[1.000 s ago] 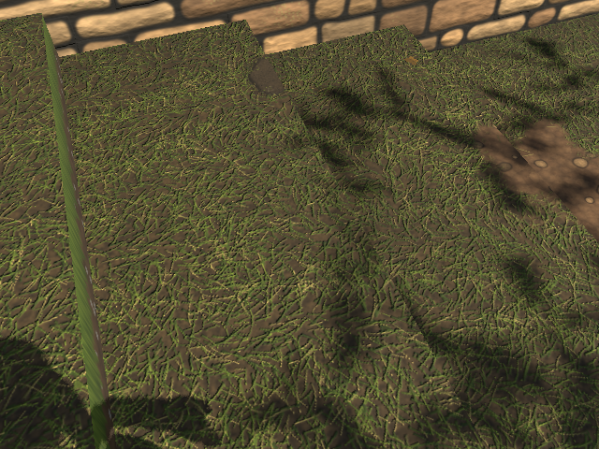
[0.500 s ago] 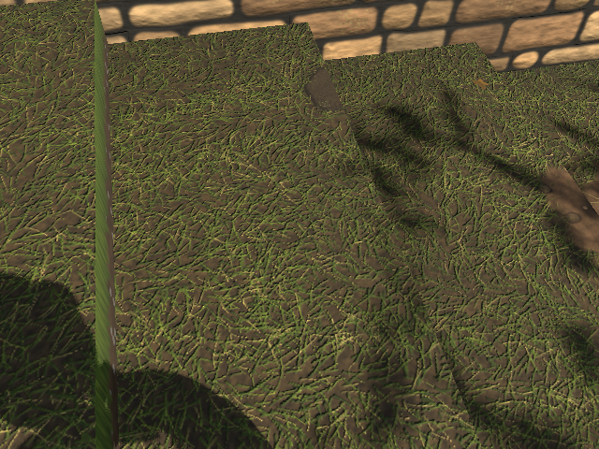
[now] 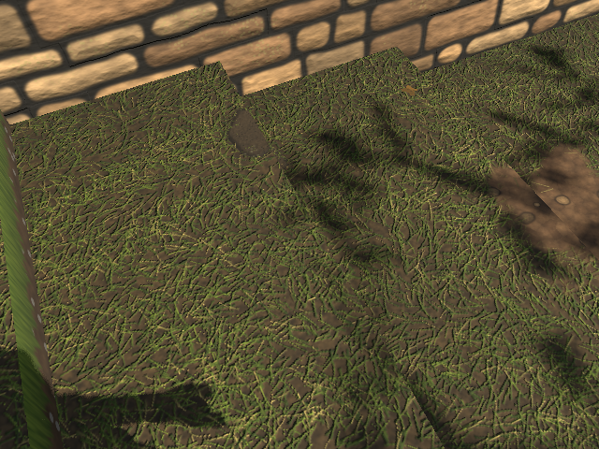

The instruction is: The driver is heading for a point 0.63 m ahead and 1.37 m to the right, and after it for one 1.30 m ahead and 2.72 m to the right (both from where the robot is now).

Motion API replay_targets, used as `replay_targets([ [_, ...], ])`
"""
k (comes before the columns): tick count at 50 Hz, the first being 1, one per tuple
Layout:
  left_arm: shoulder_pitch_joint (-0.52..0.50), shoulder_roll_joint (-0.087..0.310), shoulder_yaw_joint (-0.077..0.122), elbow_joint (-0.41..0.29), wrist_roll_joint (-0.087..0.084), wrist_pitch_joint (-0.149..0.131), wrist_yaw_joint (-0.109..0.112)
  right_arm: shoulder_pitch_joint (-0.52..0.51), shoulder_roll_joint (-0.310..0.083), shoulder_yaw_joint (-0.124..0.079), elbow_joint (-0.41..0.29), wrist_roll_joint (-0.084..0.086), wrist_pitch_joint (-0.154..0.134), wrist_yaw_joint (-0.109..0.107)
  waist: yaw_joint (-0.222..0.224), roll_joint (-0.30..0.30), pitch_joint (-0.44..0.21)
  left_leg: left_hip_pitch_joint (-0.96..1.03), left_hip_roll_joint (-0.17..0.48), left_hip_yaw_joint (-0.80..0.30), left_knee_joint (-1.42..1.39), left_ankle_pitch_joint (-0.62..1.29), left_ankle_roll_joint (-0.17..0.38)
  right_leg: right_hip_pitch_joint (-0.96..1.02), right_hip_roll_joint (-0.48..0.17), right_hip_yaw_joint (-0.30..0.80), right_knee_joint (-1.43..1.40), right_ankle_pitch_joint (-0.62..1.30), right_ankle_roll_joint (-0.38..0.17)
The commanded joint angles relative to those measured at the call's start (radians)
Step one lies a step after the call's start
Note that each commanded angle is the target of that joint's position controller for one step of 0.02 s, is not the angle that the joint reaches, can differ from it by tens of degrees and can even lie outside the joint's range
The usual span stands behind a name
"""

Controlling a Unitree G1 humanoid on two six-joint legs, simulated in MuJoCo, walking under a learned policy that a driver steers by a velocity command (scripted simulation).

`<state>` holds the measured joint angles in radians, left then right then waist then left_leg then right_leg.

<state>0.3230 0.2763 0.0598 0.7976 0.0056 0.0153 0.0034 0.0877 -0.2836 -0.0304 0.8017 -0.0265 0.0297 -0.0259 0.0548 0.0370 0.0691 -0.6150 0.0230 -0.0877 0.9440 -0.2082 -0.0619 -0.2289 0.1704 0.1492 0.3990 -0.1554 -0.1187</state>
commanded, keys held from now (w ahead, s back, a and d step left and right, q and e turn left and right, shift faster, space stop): e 1.00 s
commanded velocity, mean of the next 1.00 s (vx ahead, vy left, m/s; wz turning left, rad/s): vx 0.02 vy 0.00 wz -0.58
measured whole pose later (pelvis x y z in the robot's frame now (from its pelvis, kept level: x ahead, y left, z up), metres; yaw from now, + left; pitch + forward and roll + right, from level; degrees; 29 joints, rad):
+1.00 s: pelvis +0.01 +0.03 +0.00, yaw -36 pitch +1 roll +2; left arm 0.25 0.31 0.05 0.70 0.00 0.05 -0.02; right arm 0.19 -0.34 -0.06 0.75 -0.02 0.08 0.00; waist 0.00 0.04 0.05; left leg -0.53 0.02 -0.04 1.02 -0.32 -0.04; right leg -0.20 0.10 0.15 0.41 -0.20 -0.09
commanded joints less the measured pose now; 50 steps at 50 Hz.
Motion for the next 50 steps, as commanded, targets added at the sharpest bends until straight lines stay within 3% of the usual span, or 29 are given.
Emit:
replay_targets([
  [1, 0.064, 0.174, 0.048, -0.054, 0.006, 0.004, 0.016, -0.047, -0.093, -0.020, -0.078, 0.004, -0.008, -0.005, 0.005, -0.125, -0.108, -0.071, -0.019, -0.007, -0.047, -0.022, 0.000, 0.190, -0.290, 0.294, -0.027, 0.421, -0.020],
  [8, 0.014, 0.195, 0.055, -0.086, 0.020, 0.024, 0.008, -0.047, -0.111, -0.010, -0.101, 0.026, -0.022, -0.007, -0.009, -0.154, -0.109, 0.106, -0.078, -0.029, -0.234, -0.133, 0.043, 0.169, -0.275, 0.402, 0.040, 0.556, -0.053],
  [11, -0.056, 0.204, 0.056, -0.107, 0.007, 0.026, -0.001, 0.041, -0.119, -0.012, -0.090, 0.029, -0.035, -0.018, -0.061, -0.158, -0.097, 0.334, -0.081, -0.023, -0.504, -0.057, 0.063, 0.071, -0.222, 0.428, 0.058, 0.380, -0.004],
  [12, -0.071, 0.193, 0.051, -0.116, -0.001, 0.024, 0.000, 0.074, -0.134, -0.017, -0.084, 0.020, -0.042, -0.027, -0.073, -0.122, -0.101, 0.459, -0.026, -0.054, -0.620, 0.044, 0.076, -0.010, -0.182, 0.401, 0.100, 0.213, 0.037],
  [13, 0.017, 0.120, 0.034, -0.113, -0.006, 0.019, -0.003, 0.048, -0.191, -0.026, -0.100, 0.010, -0.043, -0.037, -0.013, 0.067, -0.150, 0.576, 0.186, -0.236, -0.669, 0.114, 0.131, -0.086, -0.092, 0.252, 0.262, -0.196, 0.084],
  [14, 0.075, 0.125, 0.037, -0.125, -0.007, 0.026, 0.004, 0.014, -0.259, -0.034, -0.135, 0.009, -0.031, -0.032, 0.014, 0.187, -0.157, 0.605, 0.373, -0.471, -0.656, 0.371, 0.251, -0.244, 0.052, 0.047, 0.447, -0.519, 0.107],
  [15, 0.058, 0.204, 0.054, -0.103, 0.028, 0.036, 0.006, 0.077, -0.213, -0.034, -0.116, 0.021, -0.024, -0.023, -0.026, 0.117, -0.171, 0.568, 0.390, -0.429, -0.607, 0.526, 0.328, -0.254, -0.010, -0.006, 0.646, -0.507, 0.123],
  [16, 0.024, 0.208, 0.061, -0.098, 0.027, 0.040, -0.002, 0.059, -0.145, -0.014, -0.126, 0.027, -0.024, -0.017, -0.019, 0.062, -0.145, 0.525, 0.332, -0.319, -0.597, 0.556, 0.314, -0.251, -0.042, -0.004, 0.720, -0.440, 0.128],
  [17, 0.010, 0.190, 0.057, -0.090, 0.020, 0.048, -0.012, 0.017, -0.117, -0.008, -0.133, 0.024, -0.021, -0.013, -0.008, 0.050, -0.104, 0.473, 0.256, -0.198, -0.601, 0.528, 0.279, -0.240, -0.065, -0.012, 0.759, -0.369, 0.139],
  [18, 0.000, 0.180, 0.054, -0.092, 0.015, 0.055, -0.023, 0.002, -0.120, -0.009, -0.139, 0.016, -0.019, -0.017, -0.004, 0.090, -0.109, 0.471, 0.207, -0.131, -0.599, 0.522, 0.252, -0.242, -0.068, -0.032, 0.790, -0.320, 0.150],
  [20, -0.010, 0.169, 0.046, -0.093, 0.002, 0.063, -0.037, 0.031, -0.128, -0.014, -0.135, 0.009, -0.020, -0.016, -0.019, 0.121, -0.121, 0.488, 0.174, -0.057, -0.588, 0.580, 0.245, -0.246, -0.073, -0.069, 0.802, -0.285, 0.170],
  [22, -0.056, 0.162, 0.041, -0.107, -0.004, 0.068, -0.040, 0.072, -0.128, -0.018, -0.126, 0.011, -0.022, -0.015, -0.046, 0.120, -0.122, 0.530, 0.183, -0.046, -0.594, 0.520, 0.256, -0.267, -0.082, -0.080, 0.755, -0.278, 0.177],
  [27, -0.134, 0.135, 0.027, -0.136, 0.000, 0.080, -0.044, 0.130, -0.151, -0.036, -0.103, 0.004, -0.025, -0.008, -0.072, 0.125, -0.112, 0.542, 0.239, -0.040, -0.605, 0.392, 0.285, -0.248, -0.123, -0.112, 0.604, -0.302, 0.164],
  [33, -0.154, 0.110, 0.013, -0.161, -0.013, 0.071, -0.050, 0.121, -0.175, -0.053, -0.106, 0.000, -0.017, 0.010, -0.070, 0.164, -0.121, 0.453, 0.251, 0.029, -0.564, 0.294, 0.249, -0.061, -0.129, -0.194, 0.327, -0.317, 0.109],
  [34, -0.136, 0.101, 0.011, -0.158, -0.012, 0.066, -0.049, 0.116, -0.182, -0.055, -0.106, 0.005, -0.011, 0.011, -0.051, 0.151, -0.124, 0.441, 0.246, 0.048, -0.529, 0.272, 0.227, -0.014, -0.123, -0.208, 0.223, -0.263, 0.096],
  [35, -0.104, 0.090, 0.008, -0.144, -0.004, 0.057, -0.045, 0.114, -0.184, -0.058, -0.101, 0.012, -0.004, 0.010, -0.026, 0.112, -0.120, 0.395, 0.229, 0.089, -0.465, 0.231, 0.187, 0.069, -0.108, -0.222, 0.071, -0.161, 0.082],
  [36, -0.091, 0.117, 0.013, -0.140, 0.008, 0.044, -0.033, 0.164, -0.173, -0.060, -0.087, 0.011, 0.002, 0.013, -0.024, -0.003, -0.117, 0.293, 0.191, 0.147, -0.339, 0.083, 0.121, 0.170, -0.141, -0.112, -0.061, -0.088, 0.071],
  [37, -0.089, 0.223, 0.030, -0.163, 0.011, 0.033, -0.022, 0.205, -0.095, -0.045, -0.115, -0.007, 0.011, 0.020, -0.059, -0.294, -0.106, 0.038, 0.069, 0.246, -0.055, -0.367, 0.040, 0.275, -0.430, 0.280, -0.116, 0.112, 0.014],
  [38, -0.004, 0.340, 0.062, -0.167, 0.016, 0.031, -0.027, 0.077, -0.105, -0.036, -0.178, -0.005, 0.027, 0.002, 0.027, -0.289, -0.084, -0.046, -0.022, 0.131, 0.050, -0.459, 0.027, 0.143, -0.577, 0.427, -0.090, 0.423, -0.131],
  [39, 0.013, 0.285, 0.051, -0.142, 0.016, 0.029, -0.025, 0.064, -0.125, -0.043, -0.166, 0.006, 0.036, -0.002, 0.003, -0.157, -0.052, -0.038, 0.010, 0.068, 0.138, -0.396, 0.028, 0.161, -0.518, 0.321, -0.041, 0.558, -0.160],
  [40, -0.046, 0.261, 0.046, -0.149, 0.011, 0.032, -0.020, 0.074, -0.121, -0.042, -0.158, 0.022, 0.033, -0.001, -0.024, -0.188, -0.039, -0.036, 0.009, 0.053, 0.145, -0.317, 0.033, 0.117, -0.465, 0.277, -0.059, 0.457, -0.151],
  [41, -0.116, 0.223, 0.039, -0.162, 0.010, 0.038, -0.019, 0.088, -0.152, -0.051, -0.137, 0.024, 0.027, 0.004, -0.056, -0.160, -0.027, -0.037, 0.022, 0.042, 0.125, -0.223, 0.033, 0.123, -0.385, 0.219, -0.073, 0.366, -0.106],
  [42, -0.142, 0.206, 0.034, -0.173, 0.001, 0.037, -0.014, 0.110, -0.166, -0.058, -0.120, 0.012, 0.026, 0.010, -0.064, -0.189, -0.045, -0.019, 0.014, 0.054, 0.140, -0.178, 0.033, 0.131, -0.349, 0.191, -0.070, 0.393, -0.087],
  [43, -0.136, 0.186, 0.028, -0.171, -0.002, 0.036, -0.017, 0.127, -0.166, -0.058, -0.105, 0.008, 0.027, 0.019, -0.069, -0.180, -0.077, 0.003, 0.008, 0.057, 0.158, -0.148, 0.030, 0.141, -0.327, 0.169, -0.064, 0.449, -0.076],
  [46, -0.093, 0.193, 0.035, -0.154, -0.008, 0.027, -0.022, 0.107, -0.136, -0.052, -0.107, 0.012, 0.037, 0.032, -0.059, -0.138, -0.105, -0.009, -0.001, 0.053, 0.136, -0.098, 0.022, 0.170, -0.309, 0.181, -0.062, 0.391, -0.065],
  [50, -0.044, 0.201, 0.041, -0.144, -0.002, 0.028, -0.019, 0.064, -0.132, -0.050, -0.117, 0.005, 0.043, 0.025, -0.031, -0.162, -0.088, -0.031, -0.008, 0.039, 0.038, -0.108, 0.012, 0.171, -0.302, 0.252, -0.072, 0.254, -0.076],
])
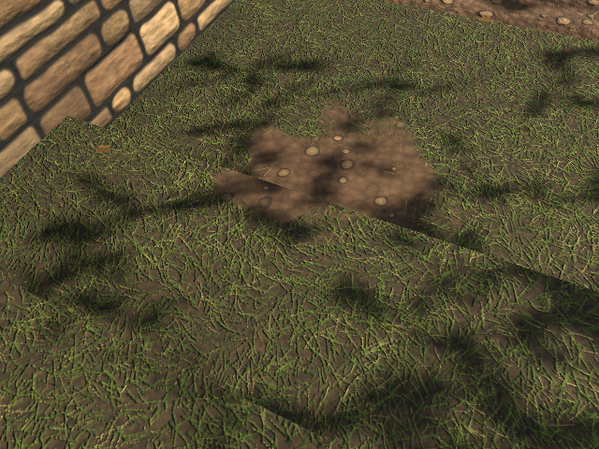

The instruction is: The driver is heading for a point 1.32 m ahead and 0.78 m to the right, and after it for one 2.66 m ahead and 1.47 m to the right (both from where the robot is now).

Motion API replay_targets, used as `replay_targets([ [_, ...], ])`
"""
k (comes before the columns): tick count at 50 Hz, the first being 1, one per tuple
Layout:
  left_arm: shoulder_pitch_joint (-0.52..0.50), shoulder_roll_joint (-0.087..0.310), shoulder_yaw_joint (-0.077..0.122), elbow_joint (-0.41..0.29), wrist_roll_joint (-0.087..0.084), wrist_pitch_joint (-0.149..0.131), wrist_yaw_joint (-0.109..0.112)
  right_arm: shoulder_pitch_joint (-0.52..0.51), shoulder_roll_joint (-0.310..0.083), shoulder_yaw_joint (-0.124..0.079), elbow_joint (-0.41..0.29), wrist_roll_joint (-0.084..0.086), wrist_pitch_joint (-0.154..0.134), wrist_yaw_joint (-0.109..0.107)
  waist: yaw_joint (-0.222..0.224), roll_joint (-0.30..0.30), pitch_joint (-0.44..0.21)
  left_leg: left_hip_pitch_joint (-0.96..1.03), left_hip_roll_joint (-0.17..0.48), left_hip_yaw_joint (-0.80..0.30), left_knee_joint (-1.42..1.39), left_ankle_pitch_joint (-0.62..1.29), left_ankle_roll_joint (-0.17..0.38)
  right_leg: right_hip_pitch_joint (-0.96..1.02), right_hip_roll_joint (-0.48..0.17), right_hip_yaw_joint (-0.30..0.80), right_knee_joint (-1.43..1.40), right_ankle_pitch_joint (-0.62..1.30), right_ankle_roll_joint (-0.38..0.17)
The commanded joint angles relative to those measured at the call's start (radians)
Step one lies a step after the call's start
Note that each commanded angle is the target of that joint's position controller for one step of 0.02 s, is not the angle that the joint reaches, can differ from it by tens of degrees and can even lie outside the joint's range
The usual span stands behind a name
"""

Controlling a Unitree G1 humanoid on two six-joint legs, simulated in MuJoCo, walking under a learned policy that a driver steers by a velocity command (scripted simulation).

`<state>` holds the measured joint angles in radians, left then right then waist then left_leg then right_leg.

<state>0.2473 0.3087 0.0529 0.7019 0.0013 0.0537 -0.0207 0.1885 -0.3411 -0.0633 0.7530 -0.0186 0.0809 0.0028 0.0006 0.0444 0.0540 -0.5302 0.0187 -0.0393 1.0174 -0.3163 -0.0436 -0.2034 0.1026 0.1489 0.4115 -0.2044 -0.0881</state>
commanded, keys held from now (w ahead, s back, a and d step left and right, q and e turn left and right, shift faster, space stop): w+e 0.36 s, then w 0.08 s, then no key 0.50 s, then w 0.06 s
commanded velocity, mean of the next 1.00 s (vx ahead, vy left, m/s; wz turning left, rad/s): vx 0.21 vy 0.00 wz -0.35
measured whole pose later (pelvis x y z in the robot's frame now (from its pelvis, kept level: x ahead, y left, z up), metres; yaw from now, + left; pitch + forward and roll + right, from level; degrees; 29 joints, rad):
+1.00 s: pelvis +0.22 -0.01 +0.00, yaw -19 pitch -1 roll +0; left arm 0.26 0.17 -0.04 0.91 0.01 -0.02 0.00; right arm 0.26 -0.21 -0.01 0.98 -0.02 0.07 -0.01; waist -0.01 0.03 0.03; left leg -0.32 0.03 -0.04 0.72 -0.40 -0.01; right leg -0.18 0.10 0.02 0.35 -0.14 -0.10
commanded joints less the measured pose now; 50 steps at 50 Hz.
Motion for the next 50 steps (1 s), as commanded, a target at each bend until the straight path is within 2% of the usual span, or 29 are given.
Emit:
replay_targets([
  [1, 0.059, 0.174, 0.050, -0.041, 0.006, -0.011, 0.004, -0.046, -0.077, -0.017, -0.071, -0.007, -0.012, -0.004, 0.035, -0.168, -0.086, -0.112, -0.007, -0.011, -0.065, -0.005, -0.009, 0.150, -0.232, 0.286, -0.107, 0.154, -0.118],
  [4, 0.089, 0.180, 0.053, -0.035, 0.019, -0.012, -0.001, -0.098, -0.085, -0.016, -0.081, -0.014, -0.026, 0.002, 0.059, -0.181, -0.050, -0.126, -0.017, -0.026, -0.174, -0.019, -0.005, 0.131, -0.230, 0.397, -0.177, -0.295, -0.150],
  [8, 0.124, 0.191, 0.058, -0.023, 0.021, -0.033, -0.003, -0.145, -0.079, -0.008, -0.087, -0.014, -0.061, 0.008, 0.072, -0.175, -0.025, -0.062, -0.043, -0.038, -0.303, -0.040, 0.020, 0.094, -0.221, 0.460, -0.165, -0.337, -0.165],
  [10, 0.121, 0.189, 0.057, -0.018, 0.027, -0.044, -0.002, -0.147, -0.078, -0.004, -0.086, -0.006, -0.076, 0.004, 0.066, -0.183, -0.022, 0.028, -0.064, -0.034, -0.345, -0.059, 0.036, 0.031, -0.209, 0.483, -0.160, -0.333, -0.163],
  [12, 0.085, 0.188, 0.057, -0.021, 0.028, -0.048, -0.002, -0.089, -0.072, 0.002, -0.074, 0.004, -0.088, -0.004, 0.020, -0.176, -0.018, 0.186, -0.075, -0.038, -0.441, -0.063, 0.051, -0.072, -0.183, 0.494, -0.138, -0.327, -0.141],
  [13, 0.045, 0.182, 0.056, -0.026, 0.025, -0.048, 0.001, -0.018, -0.058, 0.005, -0.051, 0.008, -0.095, -0.012, -0.033, -0.154, -0.012, 0.343, -0.077, -0.029, -0.553, -0.006, 0.061, -0.174, -0.145, 0.468, -0.102, -0.346, -0.110],
  [14, 0.030, 0.158, 0.052, -0.024, 0.018, -0.052, 0.006, 0.067, -0.071, 0.001, -0.026, 0.005, -0.104, -0.024, -0.081, -0.101, -0.018, 0.536, -0.049, -0.044, -0.630, 0.027, 0.064, -0.315, -0.088, 0.413, -0.018, -0.415, -0.069],
  [15, 0.050, 0.085, 0.036, -0.028, 0.006, -0.061, 0.009, 0.162, -0.155, -0.017, -0.015, -0.007, -0.114, -0.039, -0.108, 0.061, -0.066, 0.702, 0.141, -0.238, -0.715, -0.175, 0.086, -0.456, 0.002, 0.264, 0.225, -0.508, -0.014],
  [16, 0.041, 0.035, 0.020, -0.054, -0.006, -0.069, 0.013, 0.210, -0.256, -0.036, -0.018, -0.020, -0.112, -0.046, -0.110, 0.191, -0.111, 0.730, 0.365, -0.629, -0.850, -0.498, 0.153, -0.578, 0.124, 0.085, 0.499, -0.452, 0.007],
  [17, 0.020, 0.116, 0.032, -0.043, 0.023, -0.068, 0.019, 0.162, -0.224, -0.037, -0.003, -0.015, -0.108, -0.045, -0.066, 0.063, -0.005, 0.592, 0.381, -0.647, -0.856, -0.537, 0.174, -0.617, 0.027, 0.074, 0.600, -0.317, 0.006],
  [18, 0.025, 0.132, 0.038, -0.026, 0.033, -0.066, 0.008, 0.126, -0.156, -0.021, -0.011, -0.010, -0.109, -0.038, -0.041, 0.048, 0.040, 0.529, 0.327, -0.546, -0.841, -0.467, 0.168, -0.594, -0.012, 0.063, 0.627, -0.242, 0.006],
  [19, 0.046, 0.121, 0.036, -0.003, 0.033, -0.066, -0.007, 0.094, -0.108, -0.009, -0.013, -0.007, -0.116, -0.029, -0.020, 0.058, 0.055, 0.491, 0.263, -0.428, -0.849, -0.344, 0.148, -0.555, -0.032, 0.054, 0.623, -0.169, 0.018],
  [21, 0.077, 0.107, 0.035, 0.033, 0.038, -0.059, -0.028, 0.107, -0.065, 0.003, 0.001, -0.008, -0.129, -0.022, -0.010, 0.103, 0.041, 0.455, 0.185, -0.267, -0.843, -0.096, 0.148, -0.491, -0.043, 0.009, 0.653, -0.087, 0.035],
  [26, -0.024, 0.049, 0.007, 0.020, 0.032, -0.061, -0.016, 0.189, -0.044, 0.011, 0.069, 0.008, -0.156, -0.005, -0.007, 0.101, 0.011, 0.463, 0.151, -0.051, -0.734, 0.771, 0.176, -0.427, -0.012, -0.045, 0.521, -0.003, 0.061],
  [30, -0.152, -0.010, -0.031, -0.005, 0.034, -0.060, -0.023, 0.200, -0.040, 0.024, 0.108, 0.011, -0.143, -0.006, -0.036, 0.125, -0.022, 0.379, 0.101, 0.046, -0.686, 0.984, 0.157, -0.196, 0.007, -0.219, 0.303, 0.082, 0.060],
  [31, -0.127, -0.020, -0.040, 0.006, 0.036, -0.055, -0.020, 0.209, -0.030, 0.028, 0.122, 0.010, -0.136, -0.009, -0.026, 0.131, -0.047, 0.387, 0.115, 0.040, -0.661, 1.051, 0.156, -0.138, 0.002, -0.214, 0.305, 0.099, 0.048],
  [33, -0.043, 0.003, -0.041, 0.036, 0.030, -0.059, -0.005, 0.197, -0.034, 0.033, 0.138, 0.014, -0.128, -0.019, 0.015, 0.118, -0.063, 0.443, 0.137, 0.014, -0.583, 1.124, 0.155, -0.078, -0.003, -0.185, 0.213, 0.057, 0.012],
  [34, 0.034, 0.011, -0.042, 0.062, 0.032, -0.069, 0.003, 0.188, -0.035, 0.036, 0.147, 0.015, -0.123, -0.024, 0.062, 0.095, -0.085, 0.453, 0.134, 0.015, -0.492, 1.073, 0.143, 0.007, -0.017, -0.158, 0.097, 0.117, -0.008],
  [35, 0.114, 0.037, -0.039, 0.085, 0.036, -0.082, 0.012, 0.195, -0.020, 0.043, 0.151, 0.022, -0.120, -0.025, 0.103, 0.044, -0.141, 0.400, 0.112, 0.037, -0.353, 0.874, 0.117, 0.165, -0.086, -0.086, -0.013, 0.324, -0.031],
  [36, 0.173, 0.116, -0.027, 0.090, 0.045, -0.082, 0.020, 0.294, 0.057, 0.063, 0.126, 0.024, -0.119, -0.020, 0.065, -0.187, -0.288, 0.222, 0.035, 0.088, -0.074, 0.158, 0.080, 0.442, -0.378, 0.185, 0.080, 0.856, -0.119],
  [37, 0.150, 0.098, -0.028, 0.088, 0.001, -0.070, 0.020, 0.410, 0.057, 0.060, 0.176, 0.031, -0.099, -0.020, 0.031, -0.239, -0.385, 0.131, -0.071, 0.038, 0.095, -0.348, 0.069, 0.469, -0.487, 0.339, 0.104, 1.067, -0.270],
  [38, 0.137, 0.072, -0.029, 0.098, -0.021, -0.067, 0.013, 0.351, -0.025, 0.035, 0.190, 0.012, -0.082, -0.022, 0.046, -0.158, -0.287, 0.085, -0.047, -0.011, 0.135, -0.327, 0.062, 0.357, -0.433, 0.265, 0.048, 0.913, -0.275],
  [39, 0.058, 0.030, -0.045, 0.091, -0.010, -0.069, 0.013, 0.276, -0.015, 0.035, 0.178, 0.013, -0.078, -0.021, 0.028, -0.147, -0.172, 0.063, -0.032, -0.016, 0.121, -0.282, 0.059, 0.244, -0.396, 0.203, -0.015, 0.803, -0.248],
  [40, 0.001, -0.010, -0.060, 0.089, 0.004, -0.074, 0.014, 0.229, 0.001, 0.038, 0.178, 0.015, -0.071, -0.022, 0.008, -0.123, -0.102, 0.090, -0.007, -0.024, 0.061, -0.220, 0.054, 0.143, -0.359, 0.144, -0.065, 0.747, -0.209],
  [41, -0.022, -0.014, -0.064, 0.094, 0.010, -0.077, 0.020, 0.213, 0.020, 0.042, 0.179, 0.007, -0.059, -0.022, -0.012, -0.130, -0.069, 0.146, 0.007, -0.019, 0.003, -0.170, 0.044, 0.063, -0.328, 0.095, -0.103, 0.714, -0.179],
  [44, -0.022, -0.023, -0.075, 0.122, 0.010, -0.095, 0.024, 0.238, 0.072, 0.048, 0.218, 0.003, -0.023, -0.026, -0.044, -0.114, -0.092, 0.266, 0.003, 0.003, -0.132, -0.096, 0.032, 0.002, -0.285, 0.039, -0.141, 0.632, -0.131],
  [47, -0.022, -0.015, -0.080, 0.158, 0.007, -0.092, 0.031, 0.165, 0.080, 0.047, 0.216, 0.001, -0.004, -0.025, -0.034, -0.141, -0.078, 0.311, -0.006, 0.022, -0.303, -0.063, 0.028, -0.026, -0.242, 0.030, -0.178, 0.357, -0.085],
  [48, 0.013, 0.022, -0.065, 0.172, 0.008, -0.084, 0.029, 0.175, 0.073, 0.041, 0.223, -0.002, -0.003, -0.019, -0.023, -0.161, -0.082, 0.304, -0.017, 0.039, -0.302, -0.073, 0.030, -0.026, -0.242, 0.065, -0.213, 0.151, -0.094],
  [50, 0.044, 0.073, -0.038, 0.191, 0.008, -0.064, 0.023, 0.124, 0.047, 0.029, 0.207, -0.012, -0.013, -0.007, -0.001, -0.187, -0.020, 0.227, -0.018, 0.057, -0.294, -0.091, 0.040, -0.041, -0.254, 0.143, -0.291, -0.249, -0.123],
])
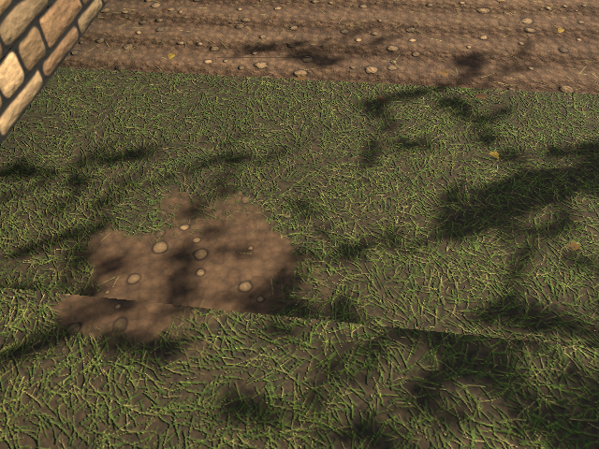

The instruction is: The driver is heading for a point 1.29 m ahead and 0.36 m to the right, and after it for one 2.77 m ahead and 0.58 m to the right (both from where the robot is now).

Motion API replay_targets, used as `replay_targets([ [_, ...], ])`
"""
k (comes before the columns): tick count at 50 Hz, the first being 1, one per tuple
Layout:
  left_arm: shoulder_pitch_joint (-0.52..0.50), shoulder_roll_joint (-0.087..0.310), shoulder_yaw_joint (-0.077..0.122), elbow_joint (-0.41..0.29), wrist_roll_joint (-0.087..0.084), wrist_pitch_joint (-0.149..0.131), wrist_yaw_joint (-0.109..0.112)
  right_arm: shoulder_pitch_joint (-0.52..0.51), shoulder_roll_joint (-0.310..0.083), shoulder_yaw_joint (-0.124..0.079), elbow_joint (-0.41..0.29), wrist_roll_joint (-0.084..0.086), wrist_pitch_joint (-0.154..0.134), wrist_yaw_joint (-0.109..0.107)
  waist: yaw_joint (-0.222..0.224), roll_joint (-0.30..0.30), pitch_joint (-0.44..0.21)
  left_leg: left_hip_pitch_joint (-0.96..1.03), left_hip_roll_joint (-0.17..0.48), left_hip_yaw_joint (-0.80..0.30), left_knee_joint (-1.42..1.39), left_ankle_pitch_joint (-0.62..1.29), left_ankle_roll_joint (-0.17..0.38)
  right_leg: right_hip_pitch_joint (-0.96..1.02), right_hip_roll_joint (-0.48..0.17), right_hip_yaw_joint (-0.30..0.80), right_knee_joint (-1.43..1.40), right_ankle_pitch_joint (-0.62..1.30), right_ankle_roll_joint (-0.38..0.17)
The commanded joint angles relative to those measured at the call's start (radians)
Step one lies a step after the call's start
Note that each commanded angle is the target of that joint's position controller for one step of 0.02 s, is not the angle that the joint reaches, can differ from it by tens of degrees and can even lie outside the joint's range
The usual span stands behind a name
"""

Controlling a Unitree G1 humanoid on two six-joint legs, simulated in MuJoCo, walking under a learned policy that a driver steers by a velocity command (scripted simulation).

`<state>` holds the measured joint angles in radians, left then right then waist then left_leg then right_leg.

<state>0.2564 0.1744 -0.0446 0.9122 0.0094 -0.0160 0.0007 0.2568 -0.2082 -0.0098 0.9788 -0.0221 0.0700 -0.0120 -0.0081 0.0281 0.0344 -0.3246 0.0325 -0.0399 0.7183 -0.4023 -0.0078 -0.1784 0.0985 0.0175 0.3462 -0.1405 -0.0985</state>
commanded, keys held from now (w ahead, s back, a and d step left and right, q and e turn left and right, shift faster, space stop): w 0.30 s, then w+e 0.70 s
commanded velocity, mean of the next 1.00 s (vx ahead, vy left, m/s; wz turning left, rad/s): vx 0.42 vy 0.00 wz -0.30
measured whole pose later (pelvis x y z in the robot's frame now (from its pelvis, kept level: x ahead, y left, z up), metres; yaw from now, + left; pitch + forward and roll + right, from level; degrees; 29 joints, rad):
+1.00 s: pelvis +0.44 -0.05 -0.20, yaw -20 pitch +0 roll -3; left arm 0.31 0.21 0.05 1.01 0.02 -0.04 0.02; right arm 0.17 -0.19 -0.01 0.89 -0.05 -0.05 -0.01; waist -0.01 0.02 0.13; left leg -0.67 0.13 -0.05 1.24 -0.34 -0.03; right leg -0.25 0.18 -0.03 0.49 -0.24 -0.14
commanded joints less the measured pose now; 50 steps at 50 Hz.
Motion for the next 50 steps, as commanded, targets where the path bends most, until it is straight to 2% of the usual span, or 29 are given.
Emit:
replay_targets([
  [1, 0.045, 0.211, 0.066, -0.015, 0.002, 0.013, 0.001, 0.025, -0.097, -0.031, -0.030, -0.008, -0.010, 0.012, 0.016, -0.166, 0.028, -0.020, -0.026, 0.057, -0.001, -0.016, 0.010, -0.061, -0.265, 0.310, -0.248, -0.399, -0.127],
  [6, 0.061, 0.218, 0.093, -0.013, 0.007, 0.019, 0.002, 0.014, -0.085, -0.041, -0.026, 0.003, -0.052, 0.018, 0.013, -0.099, 0.043, 0.002, -0.012, 0.056, -0.114, -0.016, 0.063, -0.035, -0.304, 0.349, -0.248, -0.410, -0.173],
  [9, -0.014, 0.202, 0.099, -0.036, -0.011, 0.024, -0.007, 0.148, -0.065, -0.046, 0.023, -0.005, -0.061, 0.016, -0.073, -0.056, 0.034, 0.306, -0.042, 0.084, -0.349, 0.085, 0.114, -0.234, -0.237, 0.266, -0.141, -0.466, -0.116],
  [10, -0.053, 0.162, 0.091, -0.053, -0.008, 0.023, -0.011, 0.230, -0.108, -0.056, 0.047, -0.018, -0.068, 0.013, -0.109, 0.039, 0.037, 0.433, 0.042, -0.052, -0.419, -0.033, 0.140, -0.386, -0.171, 0.188, 0.027, -0.458, -0.074],
  [11, -0.086, 0.107, 0.077, -0.083, -0.008, 0.018, -0.015, 0.274, -0.193, -0.076, 0.044, -0.005, -0.075, 0.011, -0.127, 0.205, 0.029, 0.472, 0.245, -0.370, -0.602, -0.297, 0.207, -0.521, -0.031, 0.015, 0.297, -0.394, -0.015],
  [12, -0.125, 0.158, 0.084, -0.099, 0.025, 0.015, -0.011, 0.219, -0.216, -0.087, 0.031, 0.006, -0.080, 0.016, -0.099, 0.159, 0.124, 0.339, 0.326, -0.499, -0.659, -0.343, 0.257, -0.566, -0.042, 0.006, 0.446, -0.310, 0.006],
  [13, -0.085, 0.186, 0.094, -0.079, 0.029, 0.010, -0.016, 0.142, -0.183, -0.080, 0.006, 0.015, -0.089, 0.017, -0.037, 0.081, 0.124, 0.274, 0.302, -0.459, -0.668, -0.305, 0.258, -0.517, -0.089, 0.048, 0.490, -0.229, 0.018],
  [15, -0.026, 0.198, 0.103, -0.038, 0.033, 0.006, -0.029, 0.085, -0.158, -0.077, -0.020, 0.016, -0.106, 0.014, 0.005, 0.057, 0.088, 0.276, 0.221, -0.319, -0.668, -0.129, 0.219, -0.468, -0.113, 0.031, 0.543, -0.144, 0.055],
  [19, -0.024, 0.176, 0.113, -0.006, 0.034, 0.019, -0.041, 0.199, -0.162, -0.079, 0.009, -0.013, -0.154, 0.008, -0.020, 0.026, 0.050, 0.336, 0.194, -0.140, -0.614, 0.175, 0.220, -0.508, -0.089, 0.059, 0.724, 0.013, 0.057],
  [20, -0.036, 0.186, 0.121, -0.010, 0.031, 0.020, -0.038, 0.211, -0.151, -0.074, 0.010, -0.007, -0.164, 0.008, -0.020, 0.008, 0.060, 0.345, 0.196, -0.115, -0.595, 0.238, 0.213, -0.544, -0.088, 0.077, 0.728, 0.033, 0.053],
  [22, -0.060, 0.184, 0.131, -0.011, 0.036, 0.026, -0.038, 0.236, -0.142, -0.068, 0.013, -0.006, -0.175, 0.008, -0.027, 0.039, 0.070, 0.371, 0.200, -0.063, -0.537, 0.407, 0.201, -0.597, -0.086, 0.075, 0.761, 0.054, 0.046],
  [24, -0.182, 0.208, 0.152, -0.052, 0.030, 0.014, -0.033, 0.254, -0.127, -0.062, 0.039, -0.019, -0.202, 0.004, -0.044, 0.073, 0.109, 0.468, 0.183, -0.029, -0.493, 0.406, 0.162, -0.717, -0.113, 0.110, 0.652, 0.105, 0.053],
  [27, -0.267, 0.174, 0.144, -0.072, 0.024, -0.013, -0.039, 0.248, -0.141, -0.061, 0.048, -0.015, -0.230, -0.016, -0.056, 0.055, 0.139, 0.384, 0.150, 0.040, -0.437, 0.372, 0.147, -0.671, -0.107, 0.062, 0.438, 0.298, 0.064],
  [30, -0.276, 0.133, 0.134, -0.077, 0.030, -0.011, -0.065, 0.245, -0.106, -0.045, 0.054, -0.015, -0.237, -0.028, -0.063, 0.031, 0.123, 0.277, 0.152, 0.091, -0.325, 0.315, 0.147, -0.523, -0.116, 0.008, 0.327, 0.555, 0.026],
  [32, -0.304, 0.123, 0.125, -0.084, 0.023, -0.013, -0.071, 0.269, -0.095, -0.036, 0.059, -0.022, -0.234, -0.025, -0.087, 0.030, 0.144, 0.270, 0.151, 0.112, -0.259, 0.307, 0.131, -0.496, -0.118, -0.031, 0.256, 0.619, 0.003],
  [34, -0.372, 0.088, 0.107, -0.105, 0.033, -0.010, -0.074, 0.298, -0.068, -0.019, 0.081, -0.036, -0.220, -0.024, -0.123, 0.007, 0.161, 0.260, 0.133, 0.154, -0.167, 0.275, 0.118, -0.442, -0.119, -0.100, 0.148, 0.680, -0.009],
  [36, -0.331, 0.080, 0.095, -0.093, 0.033, -0.010, -0.073, 0.317, -0.073, -0.009, 0.088, -0.028, -0.197, -0.025, -0.122, -0.020, 0.145, 0.251, 0.124, 0.171, -0.037, 0.339, 0.112, -0.318, -0.102, -0.142, 0.074, 0.694, -0.014],
  [37, -0.255, 0.091, 0.096, -0.067, 0.041, -0.007, -0.058, 0.315, -0.101, -0.010, 0.081, -0.029, -0.188, -0.031, -0.091, -0.031, 0.105, 0.284, 0.122, 0.174, 0.104, 0.472, 0.109, -0.239, -0.086, -0.160, 0.036, 0.682, -0.016],
  [39, 0.062, 0.148, 0.115, 0.049, 0.040, -0.009, -0.030, 0.320, -0.116, -0.012, 0.096, -0.040, -0.160, -0.046, 0.046, 0.001, -0.039, 0.309, 0.131, 0.136, 0.528, 0.710, 0.116, 0.020, -0.100, -0.151, -0.031, 0.666, -0.044],
  [40, 0.202, 0.184, 0.136, 0.103, 0.058, -0.017, -0.022, 0.266, -0.140, -0.030, 0.090, -0.012, -0.147, -0.044, 0.163, -0.119, -0.076, 0.176, 0.044, 0.193, 0.901, 0.412, 0.085, 0.238, -0.130, -0.105, -0.185, 0.765, -0.084],
  [41, 0.279, 0.302, 0.162, 0.142, 0.058, -0.019, -0.022, 0.241, -0.094, -0.035, 0.071, -0.016, -0.143, -0.039, 0.152, -0.228, -0.066, -0.219, -0.072, 0.205, 1.301, -0.457, 0.073, 0.513, -0.232, -0.040, 0.046, 1.080, -0.109],
  [42, 0.317, 0.358, 0.170, 0.119, 0.036, -0.029, -0.015, 0.348, -0.102, -0.028, -0.008, 0.057, -0.151, -0.042, 0.090, -0.294, -0.324, -0.576, -0.023, 0.020, 1.321, -0.442, 0.066, 0.987, -0.491, 0.217, 0.442, 1.542, -0.241],
  [43, 0.299, 0.300, 0.166, 0.086, 0.005, -0.017, -0.008, 0.258, -0.140, -0.024, -0.030, 0.053, -0.152, -0.048, 0.156, -0.099, -0.433, -0.653, 0.045, 0.015, 1.261, -0.332, 0.051, 0.981, -0.520, 0.306, 0.344, 1.346, -0.297],
  [44, 0.285, 0.258, 0.155, 0.078, 0.010, -0.007, 0.004, 0.182, -0.158, -0.021, -0.058, 0.016, -0.148, -0.033, 0.153, -0.004, -0.340, -0.735, 0.070, 0.011, 1.128, -0.237, 0.058, 0.851, -0.473, 0.347, 0.199, 0.743, -0.306],
  [45, 0.241, 0.272, 0.162, 0.074, 0.032, 0.003, 0.029, 0.147, -0.121, -0.018, -0.064, -0.016, -0.145, -0.019, 0.113, -0.039, -0.286, -0.749, 0.064, 0.037, 1.150, -0.215, 0.043, 0.663, -0.495, 0.498, 0.075, 0.272, -0.351],
  [46, 0.181, 0.204, 0.134, 0.051, 0.010, -0.019, 0.034, 0.106, -0.165, -0.035, -0.075, -0.051, -0.147, -0.007, 0.064, 0.106, -0.193, -0.681, 0.111, -0.017, 0.904, -0.017, 0.032, 0.446, -0.468, 0.458, 0.036, 0.184, -0.299],
  [47, 0.078, 0.202, 0.126, 0.039, -0.001, -0.032, 0.034, 0.011, -0.133, -0.035, -0.118, -0.040, -0.128, 0.003, -0.007, 0.094, -0.022, -0.489, 0.121, -0.012, 0.621, 0.037, -0.020, 0.053, -0.401, 0.377, -0.065, 0.267, -0.270],
  [48, 0.037, 0.221, 0.128, 0.033, 0.006, -0.044, 0.027, -0.009, -0.100, -0.027, -0.140, -0.039, -0.116, 0.008, -0.039, 0.064, 0.033, -0.302, 0.122, -0.004, 0.457, 0.081, -0.044, -0.165, -0.327, 0.320, -0.094, 0.316, -0.256],
  [50, 0.008, 0.224, 0.130, 0.020, 0.006, -0.062, 0.018, -0.004, -0.063, -0.015, -0.156, -0.031, -0.118, 0.011, -0.063, -0.031, -0.008, -0.118, 0.092, 0.026, 0.262, 0.235, -0.045, -0.265, -0.238, 0.230, -0.073, 0.498, -0.223],
])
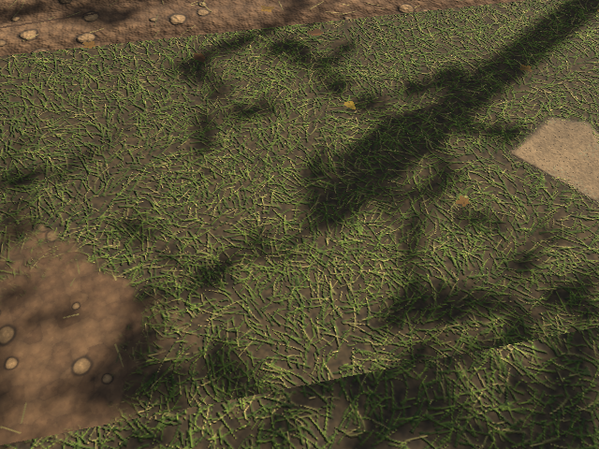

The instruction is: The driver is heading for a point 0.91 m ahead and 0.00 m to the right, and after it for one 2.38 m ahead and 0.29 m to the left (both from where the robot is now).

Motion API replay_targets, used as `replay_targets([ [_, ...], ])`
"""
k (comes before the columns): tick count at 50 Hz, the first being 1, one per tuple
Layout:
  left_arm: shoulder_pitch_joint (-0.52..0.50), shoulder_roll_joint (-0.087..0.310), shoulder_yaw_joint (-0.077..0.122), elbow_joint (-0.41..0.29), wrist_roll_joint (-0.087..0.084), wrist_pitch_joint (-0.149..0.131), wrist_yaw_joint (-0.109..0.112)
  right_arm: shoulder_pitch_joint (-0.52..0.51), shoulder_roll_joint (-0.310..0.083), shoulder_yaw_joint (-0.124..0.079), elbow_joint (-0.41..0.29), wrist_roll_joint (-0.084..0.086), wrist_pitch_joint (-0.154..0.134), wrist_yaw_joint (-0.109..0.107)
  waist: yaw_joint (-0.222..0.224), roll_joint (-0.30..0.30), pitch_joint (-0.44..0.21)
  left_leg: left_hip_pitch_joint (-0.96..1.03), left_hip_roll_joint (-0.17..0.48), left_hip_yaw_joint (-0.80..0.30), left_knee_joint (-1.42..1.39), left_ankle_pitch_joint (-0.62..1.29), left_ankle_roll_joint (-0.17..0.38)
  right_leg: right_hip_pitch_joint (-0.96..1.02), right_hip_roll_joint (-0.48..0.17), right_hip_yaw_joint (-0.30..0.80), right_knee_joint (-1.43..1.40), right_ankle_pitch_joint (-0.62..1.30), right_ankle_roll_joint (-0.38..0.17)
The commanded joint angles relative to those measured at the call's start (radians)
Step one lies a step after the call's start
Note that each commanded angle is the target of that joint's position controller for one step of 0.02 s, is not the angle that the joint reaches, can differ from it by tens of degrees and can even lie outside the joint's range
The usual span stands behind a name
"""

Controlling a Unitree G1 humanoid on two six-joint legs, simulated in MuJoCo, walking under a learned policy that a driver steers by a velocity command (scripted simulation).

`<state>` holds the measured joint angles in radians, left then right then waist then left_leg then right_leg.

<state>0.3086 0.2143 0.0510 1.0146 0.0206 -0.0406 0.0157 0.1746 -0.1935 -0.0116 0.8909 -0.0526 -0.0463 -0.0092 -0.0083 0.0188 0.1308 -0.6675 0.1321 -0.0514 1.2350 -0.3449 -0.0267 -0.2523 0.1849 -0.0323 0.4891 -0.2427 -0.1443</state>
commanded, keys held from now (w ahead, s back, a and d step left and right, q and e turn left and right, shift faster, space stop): w+e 0.22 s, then e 0.10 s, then no key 0.68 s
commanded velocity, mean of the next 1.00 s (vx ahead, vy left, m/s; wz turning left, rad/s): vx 0.22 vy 0.00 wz -0.32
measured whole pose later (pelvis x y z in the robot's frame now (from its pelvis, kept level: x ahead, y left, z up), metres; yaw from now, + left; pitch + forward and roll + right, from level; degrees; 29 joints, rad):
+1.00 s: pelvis +0.26 +0.02 +0.01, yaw -17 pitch -2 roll -1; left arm 0.14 0.19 0.00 0.96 0.00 0.03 0.03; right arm 0.24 -0.22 -0.01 0.92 -0.02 0.04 -0.01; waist -0.01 0.02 0.01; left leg -0.20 0.02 -0.01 0.48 -0.24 0.00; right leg -0.23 0.07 -0.02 0.38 -0.12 -0.04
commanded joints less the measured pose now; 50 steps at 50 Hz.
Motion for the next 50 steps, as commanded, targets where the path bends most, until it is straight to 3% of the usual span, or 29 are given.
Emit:
replay_targets([
  [1, -0.060, 0.166, 0.033, -0.091, -0.012, -0.039, -0.004, 0.087, -0.069, -0.010, -0.066, 0.016, -0.009, 0.009, -0.064, -0.060, -0.139, 0.299, -0.023, 0.041, -0.343, 0.268, -0.010, -0.195, -0.293, 0.241, -0.191, 0.611, -0.151],
  [4, 0.012, 0.149, 0.034, -0.089, -0.026, -0.023, -0.017, -0.010, -0.096, -0.023, -0.081, 0.024, -0.010, 0.005, 0.005, -0.061, -0.147, 0.279, -0.063, 0.049, -0.452, 0.350, 0.019, -0.066, -0.283, 0.283, -0.137, 0.492, -0.115],
  [6, 0.078, 0.152, 0.035, -0.085, -0.010, -0.006, -0.018, -0.114, -0.113, -0.031, -0.129, 0.028, -0.012, 0.011, 0.043, -0.047, -0.107, 0.238, -0.082, 0.040, -0.516, 0.278, 0.027, 0.005, -0.306, 0.357, -0.105, 0.381, -0.109],
  [7, 0.097, 0.177, 0.039, -0.087, -0.005, 0.003, -0.016, -0.162, -0.128, -0.035, -0.151, 0.028, -0.010, 0.013, 0.056, -0.050, -0.075, 0.201, -0.092, 0.038, -0.559, 0.206, 0.029, 0.050, -0.314, 0.397, -0.104, 0.354, -0.103],
  [8, 0.110, 0.186, 0.041, -0.094, -0.005, 0.010, -0.008, -0.157, -0.132, -0.038, -0.164, 0.023, -0.020, 0.019, 0.051, -0.056, -0.064, 0.236, -0.111, 0.029, -0.610, 0.176, 0.036, 0.071, -0.316, 0.431, -0.089, 0.343, -0.089],
  [9, 0.081, 0.193, 0.041, -0.102, -0.004, 0.011, -0.001, -0.068, -0.130, -0.041, -0.142, 0.025, -0.032, 0.022, -0.009, -0.055, -0.074, 0.362, -0.134, 0.028, -0.685, 0.160, 0.050, 0.035, -0.292, 0.421, -0.022, 0.342, -0.065],
  [10, 0.053, 0.182, 0.038, -0.122, -0.005, 0.007, -0.002, 0.094, -0.173, -0.056, -0.099, 0.014, -0.048, 0.018, -0.087, 0.015, -0.141, 0.572, -0.085, -0.050, -0.735, 0.140, 0.088, -0.048, -0.222, 0.353, 0.180, 0.341, -0.031],
  [11, 0.066, 0.129, 0.030, -0.165, -0.018, -0.003, -0.007, 0.239, -0.268, -0.077, -0.091, 0.005, -0.051, 0.004, -0.127, 0.167, -0.295, 0.823, 0.156, -0.337, -0.811, -0.029, 0.149, -0.207, -0.108, 0.197, 0.504, 0.097, 0.012],
  [12, 0.132, 0.141, 0.038, -0.190, -0.018, 0.000, -0.007, 0.238, -0.319, -0.093, -0.087, 0.025, -0.025, -0.002, -0.080, 0.330, -0.364, 0.905, 0.328, -0.699, -0.932, -0.026, 0.242, -0.411, -0.022, 0.102, 0.699, -0.386, 0.033],
  [13, 0.098, 0.191, 0.049, -0.162, 0.008, 0.014, -0.001, 0.173, -0.238, -0.077, -0.106, 0.037, -0.009, -0.007, -0.057, 0.122, -0.213, 0.797, 0.299, -0.618, -0.911, -0.001, 0.242, -0.478, -0.103, 0.128, 0.791, -0.325, 0.042],
  [14, 0.050, 0.165, 0.049, -0.167, 0.005, 0.021, -0.005, 0.112, -0.177, -0.061, -0.119, 0.031, -0.005, -0.007, -0.043, 0.022, -0.119, 0.678, 0.265, -0.453, -0.902, 0.175, 0.233, -0.461, -0.128, 0.118, 0.797, -0.256, 0.058],
  [15, 0.044, 0.133, 0.045, -0.171, -0.003, 0.032, -0.013, 0.060, -0.147, -0.052, -0.127, 0.024, -0.003, -0.003, -0.007, 0.008, -0.092, 0.590, 0.227, -0.321, -0.911, 0.365, 0.211, -0.410, -0.162, 0.107, 0.764, -0.209, 0.074],
  [17, 0.076, 0.117, 0.044, -0.168, 0.003, 0.067, -0.018, 0.041, -0.131, -0.048, -0.124, 0.025, -0.015, 0.003, 0.029, 0.095, -0.098, 0.492, 0.167, -0.143, -0.908, 0.660, 0.191, -0.319, -0.181, 0.087, 0.735, -0.164, 0.107],
  [18, 0.071, 0.115, 0.044, -0.173, 0.005, 0.077, -0.020, 0.056, -0.128, -0.047, -0.119, 0.026, -0.025, 0.009, 0.033, 0.099, -0.124, 0.484, 0.152, -0.101, -0.901, 0.771, 0.198, -0.296, -0.168, 0.085, 0.730, -0.138, 0.112],
  [23, -0.015, 0.094, 0.030, -0.213, -0.001, 0.091, -0.020, 0.076, -0.151, -0.049, -0.103, 0.034, -0.027, 0.016, 0.044, 0.097, -0.164, 0.501, 0.127, 0.042, -0.903, 0.901, 0.212, -0.300, -0.158, 0.083, 0.553, 0.008, 0.129],
  [26, -0.099, 0.070, 0.007, -0.236, -0.002, 0.089, -0.026, 0.068, -0.159, -0.047, -0.101, 0.041, -0.019, 0.022, 0.027, 0.115, -0.173, 0.471, 0.098, 0.107, -0.899, 0.831, 0.201, -0.191, -0.169, 0.035, 0.333, 0.090, 0.133],
  [30, -0.163, 0.085, -0.006, -0.251, 0.003, 0.088, -0.023, 0.106, -0.194, -0.057, -0.082, 0.041, 0.008, 0.025, -0.008, 0.147, -0.174, 0.503, 0.119, 0.065, -0.865, 0.667, 0.212, -0.093, -0.158, -0.007, 0.143, 0.014, 0.126],
  [32, -0.122, 0.082, -0.011, -0.230, 0.012, 0.075, -0.019, 0.097, -0.194, -0.059, -0.078, 0.048, 0.030, 0.016, 0.019, 0.116, -0.178, 0.482, 0.101, 0.049, -0.799, 0.480, 0.177, 0.030, -0.158, -0.005, -0.046, 0.077, 0.104],
  [33, -0.094, 0.111, -0.009, -0.220, 0.021, 0.063, -0.014, 0.133, -0.171, -0.054, -0.070, 0.037, 0.037, 0.012, 0.025, 0.047, -0.201, 0.441, 0.072, 0.062, -0.738, 0.347, 0.131, 0.136, -0.215, 0.082, -0.144, 0.170, 0.094],
  [34, -0.038, 0.185, 0.000, -0.222, 0.031, 0.046, -0.005, 0.177, -0.106, -0.038, -0.093, 0.028, 0.041, 0.015, 0.013, -0.131, -0.286, 0.358, 0.006, 0.132, -0.553, 0.040, 0.078, 0.279, -0.457, 0.326, -0.154, 0.451, 0.058],
  [35, -0.063, 0.205, 0.007, -0.203, -0.005, 0.048, 0.012, 0.183, -0.071, -0.027, -0.093, 0.065, 0.063, 0.012, 0.022, -0.285, -0.284, 0.273, -0.119, 0.111, -0.470, -0.254, 0.060, 0.239, -0.523, 0.418, -0.169, 0.530, -0.099],
  [36, -0.067, 0.154, -0.007, -0.200, -0.013, 0.044, 0.017, 0.146, -0.134, -0.037, -0.087, 0.058, 0.079, 0.008, 0.036, -0.190, -0.244, 0.235, -0.104, 0.047, -0.415, -0.283, 0.050, 0.222, -0.507, 0.413, -0.204, 0.428, -0.119],
  [38, -0.142, 0.095, -0.030, -0.189, 0.000, 0.042, 0.024, 0.116, -0.118, -0.036, -0.071, 0.062, 0.085, 0.004, -0.002, -0.140, -0.185, 0.264, -0.088, 0.010, -0.441, -0.195, 0.038, 0.136, -0.432, 0.315, -0.245, 0.305, -0.070],
  [40, -0.190, 0.087, -0.033, -0.186, -0.009, 0.041, 0.034, 0.133, -0.122, -0.037, -0.047, 0.040, 0.090, 0.005, -0.017, -0.138, -0.188, 0.342, -0.105, 0.032, -0.477, -0.116, 0.025, 0.090, -0.379, 0.245, -0.253, 0.327, -0.038],
  [42, -0.204, 0.088, -0.035, -0.169, -0.013, 0.039, 0.031, 0.140, -0.104, -0.032, -0.030, 0.042, 0.095, 0.007, -0.023, -0.130, -0.199, 0.406, -0.114, 0.039, -0.528, -0.075, 0.017, 0.060, -0.354, 0.205, -0.248, 0.305, -0.024],
  [46, -0.220, 0.097, -0.034, -0.126, -0.021, 0.053, 0.026, 0.137, -0.082, -0.018, -0.005, 0.042, 0.093, 0.000, -0.029, -0.118, -0.157, 0.512, -0.117, 0.057, -0.771, 0.108, 0.019, -0.021, -0.325, 0.214, -0.252, 0.007, 0.020],
  [48, -0.185, 0.085, -0.034, -0.093, -0.025, 0.057, 0.022, 0.139, -0.112, -0.015, 0.002, 0.023, 0.075, -0.002, -0.015, -0.068, -0.123, 0.569, -0.032, -0.036, -0.880, 0.168, 0.038, -0.085, -0.301, 0.226, -0.250, -0.114, 0.085],
  [49, -0.178, 0.092, -0.026, -0.087, -0.030, 0.061, 0.019, 0.097, -0.165, -0.026, 0.000, 0.034, 0.068, -0.004, 0.021, 0.004, -0.070, 0.441, -0.028, -0.063, -0.888, 0.076, 0.059, -0.037, -0.250, 0.192, -0.267, -0.047, 0.096],
  [50, -0.192, 0.097, -0.025, -0.074, -0.024, 0.063, 0.018, 0.085, -0.157, -0.025, 0.008, 0.041, 0.060, -0.002, 0.014, 0.042, -0.059, 0.361, -0.030, -0.077, -0.926, 0.030, 0.065, 0.052, -0.242, 0.172, -0.234, 0.023, 0.099],
])
Velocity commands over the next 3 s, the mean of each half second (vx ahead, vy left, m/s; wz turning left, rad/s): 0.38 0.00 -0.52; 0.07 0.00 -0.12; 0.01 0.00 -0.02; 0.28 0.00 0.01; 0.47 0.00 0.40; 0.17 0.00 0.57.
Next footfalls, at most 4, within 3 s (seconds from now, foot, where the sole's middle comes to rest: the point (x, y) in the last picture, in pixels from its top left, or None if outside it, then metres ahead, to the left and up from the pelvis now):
0.20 left None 0.29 0.13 -0.76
0.66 right None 0.32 -0.10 -0.76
0.96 left None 0.33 0.12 -0.76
2.42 left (300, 306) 0.81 0.00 -0.95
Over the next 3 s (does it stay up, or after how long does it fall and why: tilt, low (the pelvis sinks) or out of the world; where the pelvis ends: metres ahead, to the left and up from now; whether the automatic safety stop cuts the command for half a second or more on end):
stays up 0.86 -0.10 -0.18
